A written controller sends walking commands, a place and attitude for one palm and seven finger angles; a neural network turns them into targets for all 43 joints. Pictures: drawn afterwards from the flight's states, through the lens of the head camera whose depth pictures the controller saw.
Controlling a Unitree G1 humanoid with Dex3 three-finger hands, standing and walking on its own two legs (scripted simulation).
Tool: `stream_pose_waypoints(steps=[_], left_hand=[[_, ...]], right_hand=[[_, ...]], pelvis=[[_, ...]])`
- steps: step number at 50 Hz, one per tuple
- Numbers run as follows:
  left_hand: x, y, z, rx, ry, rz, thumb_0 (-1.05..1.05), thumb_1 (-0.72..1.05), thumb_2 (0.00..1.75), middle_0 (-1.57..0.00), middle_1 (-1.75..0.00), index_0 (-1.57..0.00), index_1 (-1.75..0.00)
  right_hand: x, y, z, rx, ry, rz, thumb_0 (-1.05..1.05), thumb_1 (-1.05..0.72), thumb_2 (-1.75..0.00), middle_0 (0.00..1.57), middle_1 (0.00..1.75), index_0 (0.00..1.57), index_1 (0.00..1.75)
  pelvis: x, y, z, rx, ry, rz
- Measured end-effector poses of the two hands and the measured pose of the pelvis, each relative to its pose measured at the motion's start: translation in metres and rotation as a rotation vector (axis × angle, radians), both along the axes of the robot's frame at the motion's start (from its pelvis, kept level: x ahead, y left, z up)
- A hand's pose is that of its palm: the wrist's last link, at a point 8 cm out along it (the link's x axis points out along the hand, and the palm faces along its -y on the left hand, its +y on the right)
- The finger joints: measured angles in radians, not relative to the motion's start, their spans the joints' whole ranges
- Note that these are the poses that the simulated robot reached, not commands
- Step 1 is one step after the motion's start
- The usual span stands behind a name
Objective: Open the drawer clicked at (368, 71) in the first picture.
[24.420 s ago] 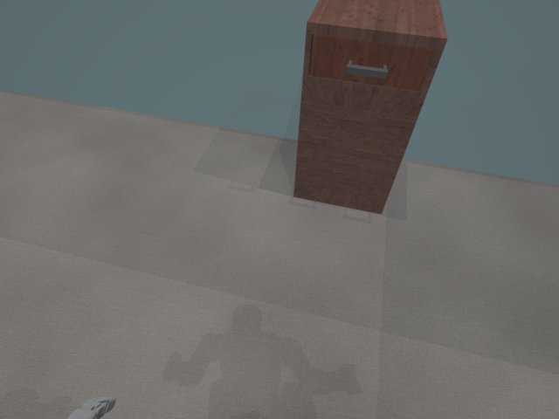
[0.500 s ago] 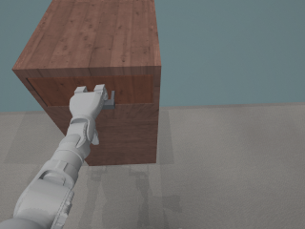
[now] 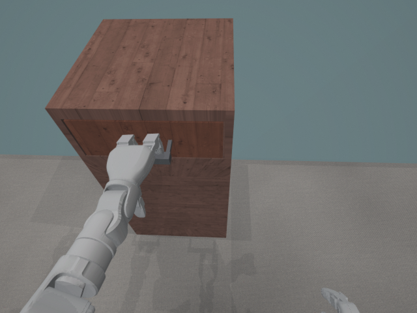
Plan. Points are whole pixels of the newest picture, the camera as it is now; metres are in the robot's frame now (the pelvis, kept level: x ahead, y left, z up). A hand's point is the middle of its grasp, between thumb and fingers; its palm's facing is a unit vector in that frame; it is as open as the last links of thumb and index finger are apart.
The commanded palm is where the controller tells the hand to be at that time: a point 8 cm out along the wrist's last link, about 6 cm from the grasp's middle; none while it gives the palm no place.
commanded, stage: re-aim the fingers above the handle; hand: left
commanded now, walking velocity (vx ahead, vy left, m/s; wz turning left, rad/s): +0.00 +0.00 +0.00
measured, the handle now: (145, 150) +0.49 +0.20 -0.03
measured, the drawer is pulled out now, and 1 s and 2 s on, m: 0.00 0.00 0.00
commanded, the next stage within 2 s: lower the fingers behind the handle in 1.94 s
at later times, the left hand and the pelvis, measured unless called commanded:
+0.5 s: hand (139, 171) +0.39 +0.17 +0.03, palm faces +0.03 -0.04 -1.00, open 13.8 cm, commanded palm +0.36 +0.20 +0.08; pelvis -0.02 -0.02 +0.00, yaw -1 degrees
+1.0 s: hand (121, 162) +0.40 +0.21 +0.04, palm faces +0.09 +0.02 -1.00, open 13.8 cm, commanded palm +0.36 +0.22 +0.08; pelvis -0.02 -0.01 +0.00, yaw -1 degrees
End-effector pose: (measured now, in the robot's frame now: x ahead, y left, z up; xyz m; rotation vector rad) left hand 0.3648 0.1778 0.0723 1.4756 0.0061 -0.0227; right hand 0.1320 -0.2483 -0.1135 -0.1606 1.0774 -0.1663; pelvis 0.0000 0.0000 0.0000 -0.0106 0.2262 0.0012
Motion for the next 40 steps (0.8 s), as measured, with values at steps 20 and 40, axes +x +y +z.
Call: stream_pose_waypoints(steps=[20,40], left_hand=[[-0.008,-0.018,0.005,0.004,0.018,-0.046,0.0,-0.49,0.3,-0.32,-1.2,-0.32,-1.2],[-0.013,-0.01,-0.005,-0.007,0.089,-0.074,0.0,-0.49,0.3,-0.32,-1.2,-0.32,-1.2]], right_hand=[[-0.033,-0.027,-0.006,-0.023,0.041,-0.032,0.01,-0.91,-0.89,0.2,0.3,0.2,0.3],[-0.067,-0.038,-0.007,-0.06,0.095,-0.063,0.01,-0.91,-0.89,0.2,0.3,0.2,0.3]], pelvis=[[-0.014,-0.021,-0.001,0.017,-0.021,0.004],[-0.022,-0.02,0.0,0.012,-0.015,0.014]])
